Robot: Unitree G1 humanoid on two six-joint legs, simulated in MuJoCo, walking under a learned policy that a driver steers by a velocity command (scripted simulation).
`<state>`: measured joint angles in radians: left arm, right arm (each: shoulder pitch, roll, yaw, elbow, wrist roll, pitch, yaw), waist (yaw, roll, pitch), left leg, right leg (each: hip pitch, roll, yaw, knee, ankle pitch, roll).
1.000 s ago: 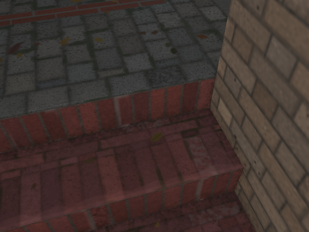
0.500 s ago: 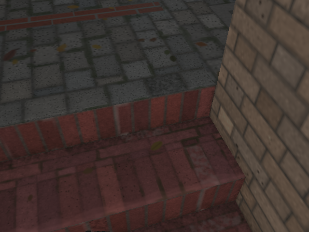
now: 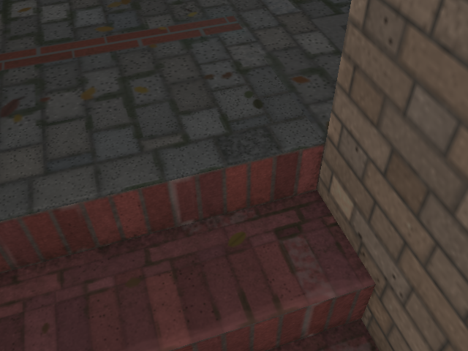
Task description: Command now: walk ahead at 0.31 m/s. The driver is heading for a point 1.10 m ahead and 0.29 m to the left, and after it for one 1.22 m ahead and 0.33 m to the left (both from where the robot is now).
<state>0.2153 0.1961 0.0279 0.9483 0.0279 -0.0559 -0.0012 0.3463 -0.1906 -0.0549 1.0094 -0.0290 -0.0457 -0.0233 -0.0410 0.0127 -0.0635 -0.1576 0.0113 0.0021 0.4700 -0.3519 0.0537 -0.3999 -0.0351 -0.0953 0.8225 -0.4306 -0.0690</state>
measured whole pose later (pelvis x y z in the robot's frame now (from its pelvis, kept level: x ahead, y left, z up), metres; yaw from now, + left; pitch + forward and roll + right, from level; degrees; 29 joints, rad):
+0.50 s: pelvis +0.17 -0.02 +0.06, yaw +0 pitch +10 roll +4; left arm 0.37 0.19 0.00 1.09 0.11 -0.09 -0.16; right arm -0.04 -0.13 0.06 0.78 -0.04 0.00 0.05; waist 0.04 -0.07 -0.18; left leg -0.88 -0.04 0.15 1.22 -0.53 0.14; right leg -0.27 -0.05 -0.03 0.53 0.05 -0.17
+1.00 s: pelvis +0.37 -0.03 +0.16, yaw +0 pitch +3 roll -2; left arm 0.52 0.12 0.03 1.04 0.01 -0.09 0.10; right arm 0.07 -0.17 -0.05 0.80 -0.05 -0.01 -0.03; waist 0.05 0.12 -0.02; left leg -0.94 -0.12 -0.09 2.23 -0.39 0.12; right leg -0.29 -0.04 -0.10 0.56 -0.33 0.02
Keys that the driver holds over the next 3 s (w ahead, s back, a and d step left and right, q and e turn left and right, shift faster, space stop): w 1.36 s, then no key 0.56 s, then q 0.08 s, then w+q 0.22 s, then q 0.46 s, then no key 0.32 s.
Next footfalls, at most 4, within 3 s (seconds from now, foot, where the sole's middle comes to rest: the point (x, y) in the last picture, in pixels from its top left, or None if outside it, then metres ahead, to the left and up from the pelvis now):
0.42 left None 0.26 0.07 -0.60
0.86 right None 0.39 -0.17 -0.60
1.22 left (180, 272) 0.61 0.14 -0.43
1.78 right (205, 138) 0.89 0.07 -0.26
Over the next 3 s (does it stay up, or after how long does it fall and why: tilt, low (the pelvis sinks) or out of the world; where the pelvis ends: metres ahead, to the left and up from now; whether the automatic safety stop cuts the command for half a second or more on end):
stays up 0.98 0.28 0.51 its command is cut before an obstacle after 0.7 s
